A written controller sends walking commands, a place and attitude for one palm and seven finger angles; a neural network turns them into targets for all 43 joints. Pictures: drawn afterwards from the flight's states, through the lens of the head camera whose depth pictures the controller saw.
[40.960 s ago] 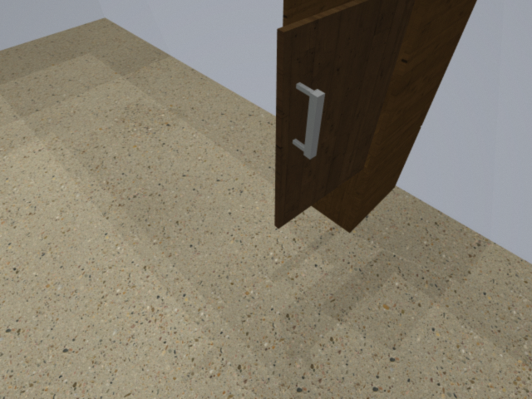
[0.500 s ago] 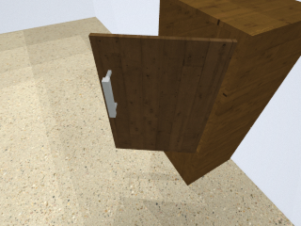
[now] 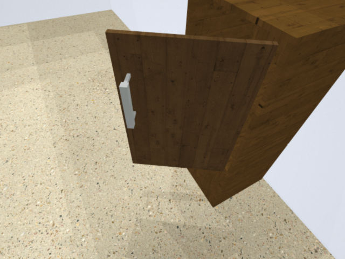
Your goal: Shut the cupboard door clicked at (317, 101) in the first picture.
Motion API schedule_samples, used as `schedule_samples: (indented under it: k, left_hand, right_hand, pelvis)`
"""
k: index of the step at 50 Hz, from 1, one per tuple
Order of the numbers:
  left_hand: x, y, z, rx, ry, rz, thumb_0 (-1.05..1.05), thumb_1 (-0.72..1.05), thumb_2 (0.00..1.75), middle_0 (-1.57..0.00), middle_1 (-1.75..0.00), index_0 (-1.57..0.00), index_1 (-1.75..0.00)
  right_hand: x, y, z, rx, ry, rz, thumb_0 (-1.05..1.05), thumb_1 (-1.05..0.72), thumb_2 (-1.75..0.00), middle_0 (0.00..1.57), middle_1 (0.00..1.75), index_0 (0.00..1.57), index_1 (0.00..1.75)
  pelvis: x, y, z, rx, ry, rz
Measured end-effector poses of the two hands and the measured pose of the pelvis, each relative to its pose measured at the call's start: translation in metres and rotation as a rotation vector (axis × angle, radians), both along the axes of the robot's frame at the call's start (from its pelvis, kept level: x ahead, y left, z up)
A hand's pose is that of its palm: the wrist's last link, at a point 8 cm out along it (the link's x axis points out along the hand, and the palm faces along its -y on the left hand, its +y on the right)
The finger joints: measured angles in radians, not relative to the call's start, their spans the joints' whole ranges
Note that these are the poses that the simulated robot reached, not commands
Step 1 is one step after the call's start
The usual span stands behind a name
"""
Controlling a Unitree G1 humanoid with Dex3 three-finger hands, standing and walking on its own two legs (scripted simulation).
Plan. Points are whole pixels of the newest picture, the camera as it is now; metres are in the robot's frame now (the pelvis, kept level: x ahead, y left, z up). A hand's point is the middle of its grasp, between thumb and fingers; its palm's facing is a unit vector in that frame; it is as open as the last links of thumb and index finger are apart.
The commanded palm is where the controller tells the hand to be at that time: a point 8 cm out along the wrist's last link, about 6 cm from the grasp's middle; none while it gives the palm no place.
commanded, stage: look again from close up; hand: left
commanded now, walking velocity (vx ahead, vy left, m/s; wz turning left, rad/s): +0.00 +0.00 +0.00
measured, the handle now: (129, 102) +0.52 +0.17 +0.05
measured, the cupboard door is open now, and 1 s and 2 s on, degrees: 56 56 56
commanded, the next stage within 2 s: raise the hand and make a fist in 0.48 s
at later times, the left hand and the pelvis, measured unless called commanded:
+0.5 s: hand out of the picture +0.05 +0.18 -0.18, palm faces -0.01 -0.98 -0.19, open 7.3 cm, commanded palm none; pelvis +0.02 +0.00 -0.01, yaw -1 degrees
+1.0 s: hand (107, 247) +0.16 +0.16 -0.07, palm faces +0.03 -1.00 +0.03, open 6.1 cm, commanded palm +0.15 +0.22 -0.04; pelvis +0.00 -0.02 -0.08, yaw +2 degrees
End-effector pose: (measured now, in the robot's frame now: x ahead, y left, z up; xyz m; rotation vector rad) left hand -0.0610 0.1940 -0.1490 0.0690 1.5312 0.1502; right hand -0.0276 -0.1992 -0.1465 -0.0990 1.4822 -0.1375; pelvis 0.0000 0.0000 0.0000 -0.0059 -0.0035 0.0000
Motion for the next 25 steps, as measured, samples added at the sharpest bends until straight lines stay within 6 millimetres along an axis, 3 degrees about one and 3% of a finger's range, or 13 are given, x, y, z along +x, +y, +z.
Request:
schedule_samples:
  k: [6, 19, 25]
  left_hand:
    - [0.010, 0.008, -0.002, 0.021, -0.029, -0.022, 0.00, 0.91, 0.90, -0.20, -0.30, -0.20, -0.30]
    - [0.085, 0.029, -0.001, 0.066, -0.191, -0.074, 0.00, 0.91, 0.90, -0.20, -0.30, -0.20, -0.30]
    - [0.105, 0.031, -0.002, 0.059, -0.217, -0.097, 0.00, 0.91, 0.90, -0.20, -0.30, -0.20, -0.30]
  right_hand:
    - [0.019, -0.013, -0.007, -0.019, -0.068, 0.015, 0.03, -0.93, -0.90, 0.20, 0.30, 0.20, 0.30]
    - [0.062, -0.024, -0.002, -0.051, -0.165, 0.030, 0.02, -0.93, -0.90, 0.20, 0.30, 0.20, 0.30]
    - [0.073, -0.027, 0.004, -0.065, -0.179, 0.034, 0.01, -0.92, -0.90, 0.20, 0.30, 0.20, 0.30]
  pelvis:
    - [0.004, 0.004, -0.008, -0.019, 0.008, 0.009]
    - [0.021, 0.005, -0.007, 0.003, 0.000, -0.014]
    - [0.025, 0.004, -0.005, 0.003, 0.000, -0.022]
